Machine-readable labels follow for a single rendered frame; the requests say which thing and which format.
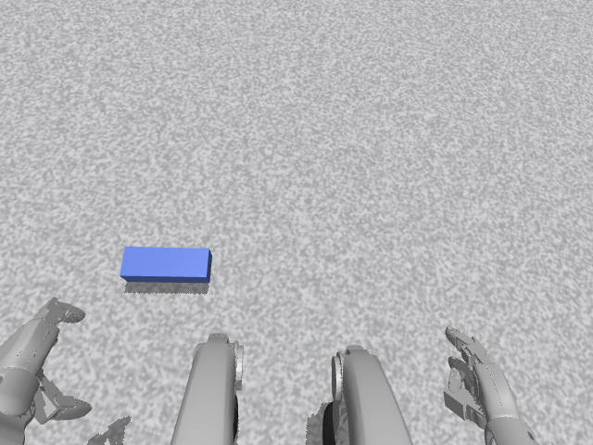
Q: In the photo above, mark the right robot hand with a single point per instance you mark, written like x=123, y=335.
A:
x=488, y=394

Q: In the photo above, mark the left robot arm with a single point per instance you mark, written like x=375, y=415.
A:
x=17, y=407

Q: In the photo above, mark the left robot hand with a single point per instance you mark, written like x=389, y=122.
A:
x=28, y=348

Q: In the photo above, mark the right robot arm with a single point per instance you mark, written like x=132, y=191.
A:
x=508, y=431

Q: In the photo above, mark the carton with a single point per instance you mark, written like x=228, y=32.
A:
x=166, y=265

